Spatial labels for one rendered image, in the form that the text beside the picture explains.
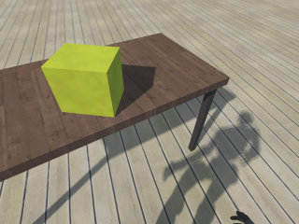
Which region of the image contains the table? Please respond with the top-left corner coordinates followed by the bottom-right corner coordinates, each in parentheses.
top-left (0, 33), bottom-right (230, 182)

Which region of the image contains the robot right hand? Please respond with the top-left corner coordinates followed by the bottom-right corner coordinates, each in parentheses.
top-left (230, 211), bottom-right (254, 224)

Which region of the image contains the carton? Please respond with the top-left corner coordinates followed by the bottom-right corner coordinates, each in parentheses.
top-left (41, 43), bottom-right (124, 118)

